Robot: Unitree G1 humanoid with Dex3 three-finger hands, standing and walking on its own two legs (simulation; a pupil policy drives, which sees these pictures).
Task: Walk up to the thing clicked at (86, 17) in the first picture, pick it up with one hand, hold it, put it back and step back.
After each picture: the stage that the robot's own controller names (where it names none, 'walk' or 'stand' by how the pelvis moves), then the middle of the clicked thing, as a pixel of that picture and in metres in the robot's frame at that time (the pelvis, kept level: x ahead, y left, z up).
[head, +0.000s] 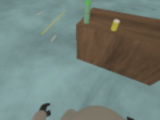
stand; (87, 12) +1.17 +0.10 +0.07
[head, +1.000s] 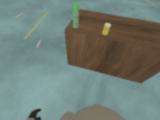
walk; (75, 16) +1.03 +0.19 +0.07
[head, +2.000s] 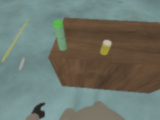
walk; (60, 37) +0.60 +0.25 +0.08
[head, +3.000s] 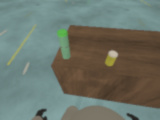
stand; (64, 45) +0.52 +0.24 +0.08
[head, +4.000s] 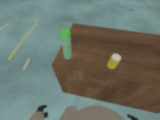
stand; (66, 45) +0.51 +0.22 +0.07
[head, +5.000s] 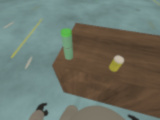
stand; (67, 45) +0.50 +0.21 +0.08
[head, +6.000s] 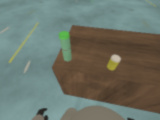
stand; (66, 47) +0.50 +0.22 +0.07
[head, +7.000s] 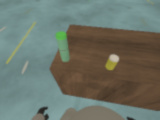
stand; (63, 48) +0.49 +0.23 +0.07
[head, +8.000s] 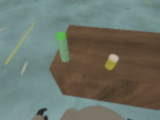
stand; (63, 48) +0.49 +0.23 +0.07
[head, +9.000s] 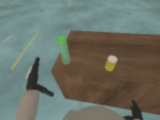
rise first; (64, 51) +0.48 +0.26 +0.07
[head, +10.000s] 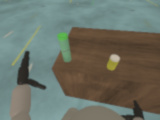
go down; (65, 48) +0.49 +0.25 +0.08
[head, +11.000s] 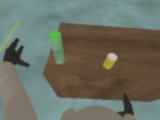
go down; (57, 49) +0.45 +0.23 +0.09
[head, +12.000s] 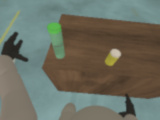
close in; (57, 43) +0.47 +0.23 +0.10
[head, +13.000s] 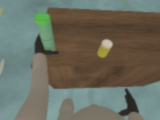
close; (47, 37) +0.49 +0.25 +0.13
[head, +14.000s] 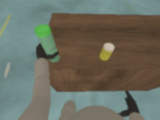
close; (49, 46) +0.43 +0.24 +0.12
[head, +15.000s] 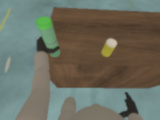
lift; (50, 40) +0.46 +0.24 +0.13
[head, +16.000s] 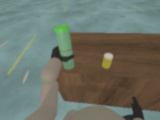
lift; (65, 49) +0.36 +0.16 +0.23
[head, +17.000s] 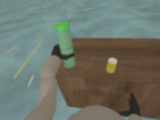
hold; (66, 47) +0.34 +0.16 +0.27
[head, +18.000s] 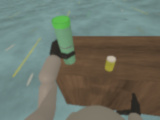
hold; (66, 44) +0.32 +0.14 +0.29
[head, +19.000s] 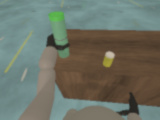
crouch; (60, 38) +0.41 +0.19 +0.25
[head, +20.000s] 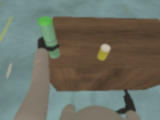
lower; (50, 40) +0.48 +0.24 +0.14
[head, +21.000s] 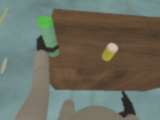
lower; (50, 39) +0.47 +0.25 +0.13
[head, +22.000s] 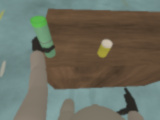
lower; (45, 40) +0.47 +0.26 +0.13
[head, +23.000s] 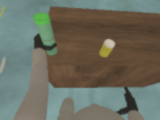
lower; (47, 37) +0.48 +0.25 +0.13
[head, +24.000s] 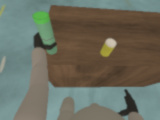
lower; (47, 36) +0.48 +0.25 +0.13
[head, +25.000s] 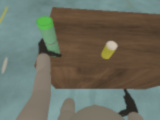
withdraw; (50, 40) +0.46 +0.24 +0.13
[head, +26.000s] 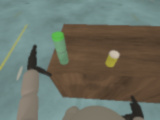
sink last; (61, 50) +0.45 +0.23 +0.10
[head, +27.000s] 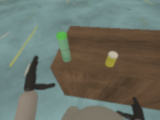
stand; (64, 48) +0.48 +0.25 +0.09
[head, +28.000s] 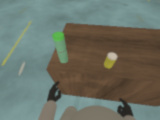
stand; (61, 49) +0.45 +0.24 +0.08
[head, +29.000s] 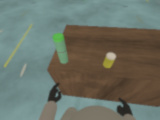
stand; (61, 50) +0.46 +0.25 +0.07
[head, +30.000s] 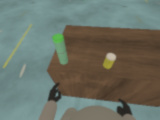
stand; (61, 50) +0.46 +0.25 +0.07
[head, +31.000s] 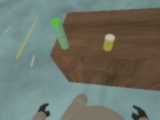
walk; (61, 35) +0.57 +0.28 +0.09
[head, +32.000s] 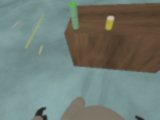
walk; (74, 16) +0.92 +0.24 +0.08
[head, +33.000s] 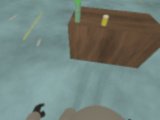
stand; (77, 11) +1.17 +0.22 +0.08
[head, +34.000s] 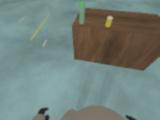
stand; (81, 13) +1.18 +0.19 +0.07
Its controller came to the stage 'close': yes
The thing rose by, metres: 0.23
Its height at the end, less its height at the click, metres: +0.00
